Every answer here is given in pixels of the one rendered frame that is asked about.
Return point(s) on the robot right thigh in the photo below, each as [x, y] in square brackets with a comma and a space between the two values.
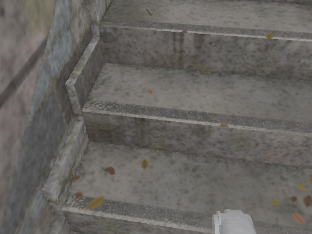
[232, 222]

